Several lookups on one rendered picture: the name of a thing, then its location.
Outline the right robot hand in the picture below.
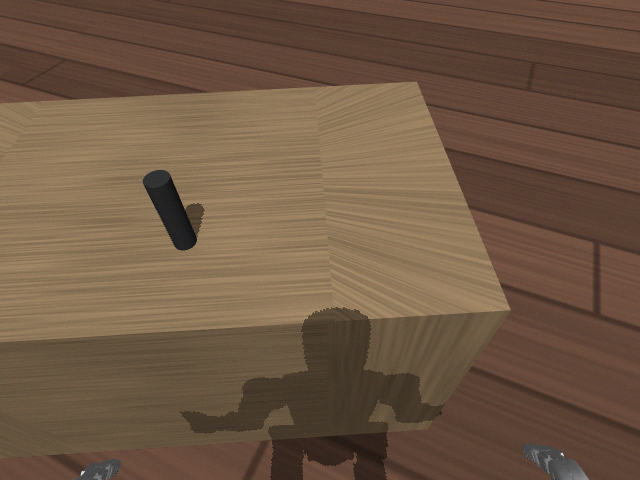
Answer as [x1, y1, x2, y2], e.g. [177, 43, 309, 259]
[522, 443, 589, 480]

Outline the left robot hand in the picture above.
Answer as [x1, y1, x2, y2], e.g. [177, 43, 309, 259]
[73, 459, 121, 480]

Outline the can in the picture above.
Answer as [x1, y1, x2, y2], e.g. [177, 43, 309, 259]
[143, 170, 197, 251]

